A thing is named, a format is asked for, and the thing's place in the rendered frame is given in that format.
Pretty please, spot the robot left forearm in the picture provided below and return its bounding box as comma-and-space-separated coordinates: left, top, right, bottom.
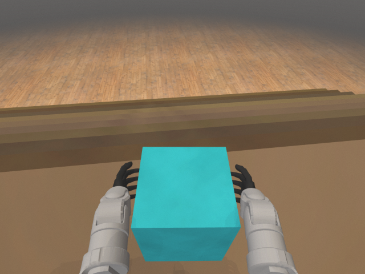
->
79, 186, 131, 274

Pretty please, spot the right robot hand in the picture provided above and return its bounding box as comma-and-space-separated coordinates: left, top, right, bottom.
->
230, 164, 255, 203

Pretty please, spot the carton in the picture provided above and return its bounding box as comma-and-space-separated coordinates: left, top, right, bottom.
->
131, 147, 241, 261

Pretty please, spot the robot right forearm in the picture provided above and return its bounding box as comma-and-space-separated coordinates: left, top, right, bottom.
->
240, 188, 298, 274

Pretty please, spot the left robot hand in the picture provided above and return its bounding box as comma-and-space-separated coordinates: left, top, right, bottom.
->
113, 162, 139, 199

